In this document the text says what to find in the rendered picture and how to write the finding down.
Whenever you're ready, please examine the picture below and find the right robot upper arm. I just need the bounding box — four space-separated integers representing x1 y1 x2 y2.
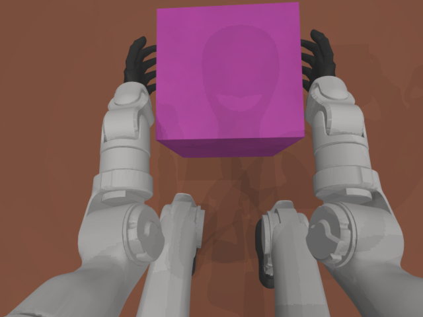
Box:
306 201 423 317

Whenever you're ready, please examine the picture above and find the left robot upper arm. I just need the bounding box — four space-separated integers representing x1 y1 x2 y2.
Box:
4 203 165 317

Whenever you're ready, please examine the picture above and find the left robot forearm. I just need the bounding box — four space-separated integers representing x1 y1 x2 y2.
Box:
78 82 155 248

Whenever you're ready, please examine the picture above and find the robot right thigh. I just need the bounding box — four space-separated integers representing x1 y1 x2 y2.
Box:
262 208 330 317

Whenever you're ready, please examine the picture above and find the carton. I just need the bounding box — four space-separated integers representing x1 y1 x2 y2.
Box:
155 2 305 158

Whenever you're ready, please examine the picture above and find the robot left hand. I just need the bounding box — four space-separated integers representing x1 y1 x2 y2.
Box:
124 36 157 95

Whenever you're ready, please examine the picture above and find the right robot forearm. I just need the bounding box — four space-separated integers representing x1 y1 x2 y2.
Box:
304 76 396 219

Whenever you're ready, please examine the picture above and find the robot right hand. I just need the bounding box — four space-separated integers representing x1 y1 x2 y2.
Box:
301 29 336 92

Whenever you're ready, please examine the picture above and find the right robot shin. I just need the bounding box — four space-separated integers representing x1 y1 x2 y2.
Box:
264 200 309 274

